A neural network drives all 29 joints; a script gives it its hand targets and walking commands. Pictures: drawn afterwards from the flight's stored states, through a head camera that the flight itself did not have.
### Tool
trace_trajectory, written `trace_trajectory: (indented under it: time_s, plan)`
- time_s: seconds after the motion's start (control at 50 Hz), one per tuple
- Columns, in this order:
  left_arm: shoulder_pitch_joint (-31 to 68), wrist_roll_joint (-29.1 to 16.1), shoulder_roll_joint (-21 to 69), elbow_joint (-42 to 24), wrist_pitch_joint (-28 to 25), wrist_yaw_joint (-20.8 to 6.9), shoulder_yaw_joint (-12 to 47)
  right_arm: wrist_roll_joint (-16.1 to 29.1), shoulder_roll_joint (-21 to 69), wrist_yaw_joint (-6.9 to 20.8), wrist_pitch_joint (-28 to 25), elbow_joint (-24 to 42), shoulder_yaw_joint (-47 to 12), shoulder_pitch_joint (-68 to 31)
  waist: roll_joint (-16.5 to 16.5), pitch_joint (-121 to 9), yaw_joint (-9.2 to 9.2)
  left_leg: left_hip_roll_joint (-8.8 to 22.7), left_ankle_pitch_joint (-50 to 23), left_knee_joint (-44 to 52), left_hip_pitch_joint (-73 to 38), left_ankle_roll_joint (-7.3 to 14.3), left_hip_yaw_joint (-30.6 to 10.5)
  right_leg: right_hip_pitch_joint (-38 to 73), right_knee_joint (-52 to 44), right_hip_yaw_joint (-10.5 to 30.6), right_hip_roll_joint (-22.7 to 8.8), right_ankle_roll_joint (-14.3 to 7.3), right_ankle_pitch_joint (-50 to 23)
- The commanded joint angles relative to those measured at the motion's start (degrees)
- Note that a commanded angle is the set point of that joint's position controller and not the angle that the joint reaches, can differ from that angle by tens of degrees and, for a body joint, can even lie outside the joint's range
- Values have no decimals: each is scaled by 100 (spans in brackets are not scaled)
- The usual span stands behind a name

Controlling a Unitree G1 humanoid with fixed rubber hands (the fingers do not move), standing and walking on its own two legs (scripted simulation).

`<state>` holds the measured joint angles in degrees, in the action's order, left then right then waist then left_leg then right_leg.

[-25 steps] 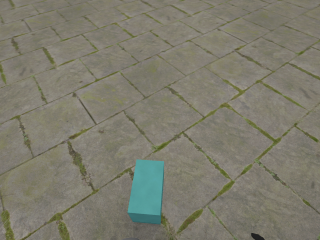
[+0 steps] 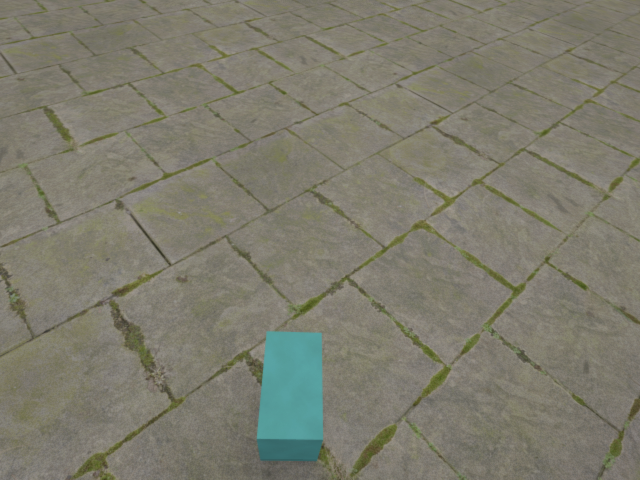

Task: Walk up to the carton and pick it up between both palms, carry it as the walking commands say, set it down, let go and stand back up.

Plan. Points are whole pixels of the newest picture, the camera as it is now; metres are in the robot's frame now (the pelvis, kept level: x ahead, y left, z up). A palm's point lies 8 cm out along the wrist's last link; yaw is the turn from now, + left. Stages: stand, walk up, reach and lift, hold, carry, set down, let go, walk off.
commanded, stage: walk up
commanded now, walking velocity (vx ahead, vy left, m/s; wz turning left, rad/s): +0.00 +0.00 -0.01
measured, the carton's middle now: (291, 395) +0.46 +0.02 -0.67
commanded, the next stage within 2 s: stand in 0.70 s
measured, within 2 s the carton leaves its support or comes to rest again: neither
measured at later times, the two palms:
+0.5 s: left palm out of the picture +0.00 +0.20 -0.14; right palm out of the picture -0.02 -0.25 -0.15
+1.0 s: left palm out of the picture +0.01 +0.20 -0.15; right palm out of the picture -0.02 -0.26 -0.15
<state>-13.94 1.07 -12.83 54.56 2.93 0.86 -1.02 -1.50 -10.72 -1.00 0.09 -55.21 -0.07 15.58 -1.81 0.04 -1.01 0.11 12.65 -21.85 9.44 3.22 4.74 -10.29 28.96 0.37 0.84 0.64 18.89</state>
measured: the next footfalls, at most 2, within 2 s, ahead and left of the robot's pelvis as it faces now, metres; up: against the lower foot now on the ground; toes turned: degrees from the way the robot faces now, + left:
right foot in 0.04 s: +0.00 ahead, -0.14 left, +0.00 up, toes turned +10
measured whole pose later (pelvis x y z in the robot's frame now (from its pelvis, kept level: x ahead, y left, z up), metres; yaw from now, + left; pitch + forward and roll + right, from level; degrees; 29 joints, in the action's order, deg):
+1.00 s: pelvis +0.00 -0.03 +0.00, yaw +0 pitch -1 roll -1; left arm -15.7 0.5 -9.7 61.1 -1.2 2.1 -0.7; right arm -1.4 -9.7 -2.1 -0.2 -64.5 0.4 16.7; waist 0.1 1.4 -0.7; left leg 1.1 13.3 -24.0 9.7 0.9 4.1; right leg -5.1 20.6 -1.5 2.2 -2.0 14.5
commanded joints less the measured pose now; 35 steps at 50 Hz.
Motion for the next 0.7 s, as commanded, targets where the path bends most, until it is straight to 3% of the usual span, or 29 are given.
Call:
trace_trajectory:
  time_s: [0.0, 0.04, 0.06, 0.1, 0.16, 0.2, 0.22, 0.24, 0.28, 0.32, 0.4, 0.46, 0.54, 0.58, 0.64, 0.68]
  plan:
    - [-628, -50, -352, -10, -185, 99, -122, 51, -918, -32, -62, 57, 194, 133, 832, -5, 209, 1133, -1464, 408, -25, 186, -1202, 493, -1180, 39, -180, -49, -826]
    - [-573, -43, -501, -45, -282, 129, -185, 86, -695, -19, -105, -29, 133, 309, 339, -141, 136, 802, -1336, 147, 196, 24, -927, 913, -1044, 415, -595, -231, -1773]
    - [-468, -54, -519, -73, -324, 135, -174, 96, -659, -20, -125, -53, 100, 342, 250, -52, 63, 685, -1318, 81, 355, 9, -861, 1020, -1111, 503, -733, -269, -2190]
    - [-239, -18, -410, 124, -308, 90, -56, 86, -513, -27, -100, -247, 107, 292, -107, 227, 3, 518, -837, 363, -102, -150, -548, 515, -1205, 483, -723, -354, -1953]
    - [-182, -45, -391, 108, -341, 121, -82, 98, -693, -26, -91, -325, 160, 244, 81, 358, -6, 663, -1168, 390, -176, -101, -653, 449, -1261, 346, -658, -255, -1689]
    - [-286, -46, -303, 192, -347, 113, -53, 81, -552, -21, -62, -442, 148, 341, -90, 426, 12, 629, -913, 443, -159, -115, -652, 420, -1284, 321, -664, -279, -1467]
    - [-270, -35, -280, 212, -360, 123, -62, 77, -520, -39, -47, -486, 138, 395, 24, 471, 6, 632, -844, 432, -174, -125, -583, 381, -1299, 374, -679, -289, -1458]
    - [-342, -66, -295, 277, -352, 125, -35, 68, -607, -55, -61, -507, 165, 297, -129, 332, 15, 660, -781, 430, -229, -97, -668, 398, -1296, 313, -663, -308, -1347]
    - [-396, -54, -307, 321, -371, 147, -49, 67, -611, -60, -69, -542, 158, 292, 130, 290, 3, 611, -833, 405, -275, -119, -606, 429, -1260, 331, -673, -307, -1465]
    - [-353, -44, -250, 345, -390, 134, -46, 69, -511, -68, -65, -655, 130, 399, 57, 332, -14, 603, -820, 362, -348, -118, -565, 350, -1250, 339, -696, -314, -1581]
    - [-445, -35, -175, 459, -365, 135, -22, 63, -475, -72, -33, -743, 138, 435, 309, 482, -18, 600, -708, 396, -257, -130, -546, 212, -1320, 380, -678, -328, -1245]
    - [-435, -40, -251, 500, -394, 151, -56, 78, -474, -82, -52, -776, 117, 418, 14, 419, 8, 649, -821, 358, -287, -91, -605, 230, -1309, 346, -688, -341, -1237]
    - [-489, -32, -135, 598, -379, 144, 4, 59, -457, -92, -41, -817, 130, 471, 304, 553, -20, 615, -655, 358, -300, -103, -567, 59, -1363, 383, -681, -355, -1056]
    - [-521, -19, -89, 621, -389, 146, 2, 64, -354, -87, -34, -850, 121, 548, 23, 545, -23, 612, -643, 261, -300, -113, -544, 63, -1390, 402, -701, -379, -1122]
    - [-548, -22, -166, 619, -406, 157, -13, 77, -440, -105, -49, -853, 126, 460, 266, 498, -14, 627, -797, 240, -320, -125, -565, 80, -1298, 394, -720, -401, -1478]
    - [-467, -40, -178, 580, -403, 158, -38, 36, -377, -120, -14, -804, 141, 432, 107, 611, 4, 570, -582, 155, -149, -141, -510, 10, -1346, 395, -758, -360, -1281]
